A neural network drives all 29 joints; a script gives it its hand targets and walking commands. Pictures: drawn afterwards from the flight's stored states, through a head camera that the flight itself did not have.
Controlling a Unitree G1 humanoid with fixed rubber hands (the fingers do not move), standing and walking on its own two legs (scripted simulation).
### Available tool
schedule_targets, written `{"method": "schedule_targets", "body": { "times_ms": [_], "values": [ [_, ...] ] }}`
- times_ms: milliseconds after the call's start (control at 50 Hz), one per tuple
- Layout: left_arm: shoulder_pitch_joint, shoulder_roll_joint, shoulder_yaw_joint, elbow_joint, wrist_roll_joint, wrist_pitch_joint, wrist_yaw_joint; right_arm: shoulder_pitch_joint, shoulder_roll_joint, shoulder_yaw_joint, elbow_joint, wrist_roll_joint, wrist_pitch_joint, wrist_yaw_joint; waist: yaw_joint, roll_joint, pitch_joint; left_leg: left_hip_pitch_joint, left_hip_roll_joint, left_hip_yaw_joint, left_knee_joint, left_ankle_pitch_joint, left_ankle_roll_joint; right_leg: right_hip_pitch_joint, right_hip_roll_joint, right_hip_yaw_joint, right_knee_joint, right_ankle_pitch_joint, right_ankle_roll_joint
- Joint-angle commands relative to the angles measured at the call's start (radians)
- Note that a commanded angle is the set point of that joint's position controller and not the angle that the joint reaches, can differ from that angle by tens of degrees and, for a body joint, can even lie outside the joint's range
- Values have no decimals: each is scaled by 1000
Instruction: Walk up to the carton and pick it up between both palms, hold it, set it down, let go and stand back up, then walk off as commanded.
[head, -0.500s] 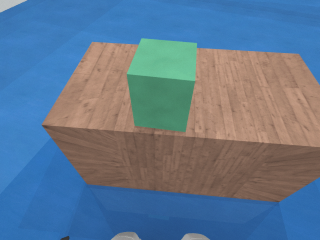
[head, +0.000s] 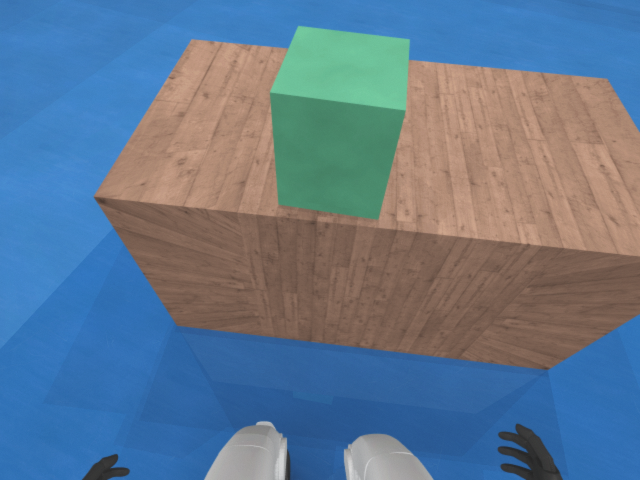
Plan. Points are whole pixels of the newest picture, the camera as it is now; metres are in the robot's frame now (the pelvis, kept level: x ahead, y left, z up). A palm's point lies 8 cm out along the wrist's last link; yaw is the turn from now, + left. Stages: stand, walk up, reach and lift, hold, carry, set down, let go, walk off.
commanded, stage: walk off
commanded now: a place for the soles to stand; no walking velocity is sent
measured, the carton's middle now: (340, 127) +0.67 -0.01 +0.01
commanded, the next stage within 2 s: none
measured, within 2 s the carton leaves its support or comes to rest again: neither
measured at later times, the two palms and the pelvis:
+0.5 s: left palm out of the picture -0.03 +0.30 -0.13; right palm out of the picture -0.02 -0.28 -0.11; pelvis -0.10 +0.01 -0.01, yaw +1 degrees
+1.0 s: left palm out of the picture -0.14 +0.28 -0.12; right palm out of the picture -0.08 -0.31 -0.06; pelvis -0.20 -0.02 +0.00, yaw -1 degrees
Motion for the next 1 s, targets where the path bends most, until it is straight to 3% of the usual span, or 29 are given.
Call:
{"method": "schedule_targets", "body": {
  "times_ms": [0,20,40,60,80,100,120,160,220,260,280,320,360,380,400,420,440,460,480,500,540,600,660,720,780,860,920,980],
  "values": [
    [194,226,67,-145,2,-12,-4,-151,-366,-91,-125,-173,4,-23,59,208,-184,-48,287,-285,-332,-209,88,124,-118,20,-415,-37,-12],
    [254,230,67,-124,8,-20,-3,-170,-354,-91,-123,-171,11,-21,95,157,-181,-112,237,-232,-179,-230,51,184,-139,73,-573,7,-29],
    [267,253,72,-114,19,-27,3,-187,-308,-77,-122,-161,15,-20,125,1,-116,-206,128,-141,107,-278,5,141,-189,238,-731,-27,-52],
    [119,306,72,-159,37,-33,11,-113,-242,-62,-111,-139,18,-12,56,-290,-32,-271,-67,-28,417,-390,-62,-88,-350,590,-908,3,-74],
    [-3,344,89,-220,45,-36,14,-32,-259,-64,-94,-137,22,-24,0,-199,1,-151,-85,-164,534,-403,-73,-307,-385,672,-987,-36,-111],
    [-60,357,101,-244,44,-46,15,-6,-290,-81,-89,-139,26,-20,-12,-113,3,-96,-89,-215,594,-361,-70,-376,-359,617,-1030,-175,-123],
    [-113,339,100,-266,48,-55,22,-45,-316,-102,-91,-129,35,-7,-4,-114,69,-112,-88,-245,652,-298,-68,-450,-315,591,-1067,-338,-76],
    [-160,310,82,-260,36,-61,27,-36,-314,-81,-63,-111,30,3,-23,-104,96,-175,-63,-241,650,-206,-80,-339,-283,523,-963,-168,-78],
    [-80,306,89,-235,37,-65,32,-28,-302,-69,-50,-114,20,4,-1,-89,-59,-194,-57,-213,629,-247,-98,-54,-296,521,-844,168,-156],
    [-3,295,86,-216,39,-66,38,-51,-281,-63,-62,-116,13,5,25,-82,-172,-228,-42,-191,504,-302,-102,152,-292,514,-757,416,-187],
    [15,300,85,-209,38,-64,40,-59,-273,-61,-66,-116,9,4,32,-106,-218,-229,-26,-187,419,-329,-99,221,-290,499,-712,522,-203],
    [41,297,83,-207,40,-57,42,-35,-263,-57,-59,-106,-1,2,39,-149,-309,-180,3,-196,218,-345,-83,304,-282,471,-646,682,-200],
    [31,294,82,-216,34,-45,39,11,-251,-52,-43,-95,-12,0,32,-188,-378,-47,-1,-187,13,-335,-59,273,-273,420,-613,722,-164],
    [8,292,81,-222,26,-35,35,58,-245,-50,-24,-93,-16,-2,9,-202,-396,70,-16,-167,-108,-261,-50,202,-245,382,-598,687,-129],
    [-19,286,76,-218,12,-30,31,107,-248,-47,-5,-95,-22,-3,-27,-194,-411,221,-15,-156,-231,-125,-28,86,-213,335,-585,573,-79],
    [-10,242,61,-194,-6,-30,28,120,-291,-48,5,-105,-27,-7,-48,-65,-403,302,104,-286,-356,-108,-10,-49,-130,256,-495,392,-23],
    [5,177,52,-178,-21,-35,36,78,-352,-46,-11,-117,-31,-10,-40,211,-354,341,348,-550,-426,36,26,-239,77,93,-284,-28,39],
    [-17,236,98,-191,9,-22,63,64,-362,-56,-37,-124,-30,-9,-78,180,-269,213,437,-672,-451,-116,93,-243,111,144,-38,-177,59],
    [-19,266,110,-197,14,-17,66,24,-331,-55,-65,-126,-35,-11,-53,105,-213,149,435,-662,-439,-126,92,-246,91,195,70,-164,45],
    [11,274,101,-178,10,-18,53,-11,-305,-55,-79,-130,-31,-16,-34,31,-181,130,377,-534,-428,-105,47,-250,82,200,111,-92,44],
    [64,278,94,-130,1,-17,41,-75,-284,-52,-85,-144,-24,-19,-17,57,-160,162,297,-424,-401,-79,0,-269,69,186,107,-8,51],
    [96,270,90,-107,2,-12,43,-73,-272,-49,-103,-140,-21,-18,-21,125,-215,262,302,-400,-351,24,-12,-277,58,167,104,11,69],
    [96,276,97,-108,2,-7,36,-36,-279,-60,-120,-136,-16,-22,-39,116,-209,236,297,-394,-375,-76,-22,-246,52,161,76,24,69],
    [127,283,101,-106,2,1,27,-53,-289,-71,-141,-136,-11,-22,-36,143,-201,152,286,-372,-440,-284,-30,-184,53,134,53,45,66],
    [175,285,104,-113,3,6,16,-72,-307,-83,-166,-140,-4,-21,-23,186,-194,75,288,-349,-481,-407,-14,-122,47,91,16,32,61],
    [201,273,105,-124,3,5,2,-92,-331,-90,-186,-150,7,-18,-15,213,-195,16,305,-325,-483,-440,45,-49,21,49,-57,-6,44],
    [242,260,102,-132,-2,3,-9,-136,-356,-97,-206,-158,15,-15,11,251,-183,-77,312,-293,-468,-438,79,45,-14,18,-132,-43,24],
    [304,248,97,-131,-8,-7,-15,-188,-379,-103,-211,-163,26,-10,58,276,-171,-185,295,-256,-403,-455,58,173,-84,31,-315,-33,-9]
  ]
}}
